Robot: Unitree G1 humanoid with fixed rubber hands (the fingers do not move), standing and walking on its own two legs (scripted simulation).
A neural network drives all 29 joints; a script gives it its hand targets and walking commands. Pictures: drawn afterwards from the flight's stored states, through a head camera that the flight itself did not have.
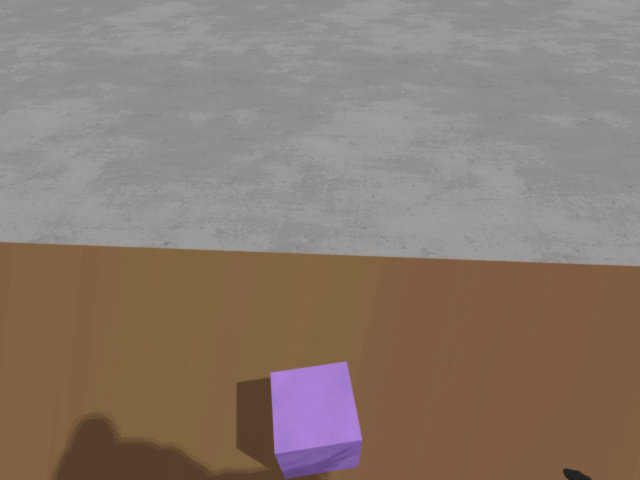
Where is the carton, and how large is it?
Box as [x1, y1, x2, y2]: [270, 361, 361, 478]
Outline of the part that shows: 346,361 270,373 274,451 285,478 357,466 361,445 361,435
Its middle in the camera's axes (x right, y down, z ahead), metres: -0.01 +0.51 +1.07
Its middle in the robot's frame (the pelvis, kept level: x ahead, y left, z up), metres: +0.42 +0.06 -0.66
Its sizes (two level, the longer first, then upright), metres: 0.210 0.200 0.250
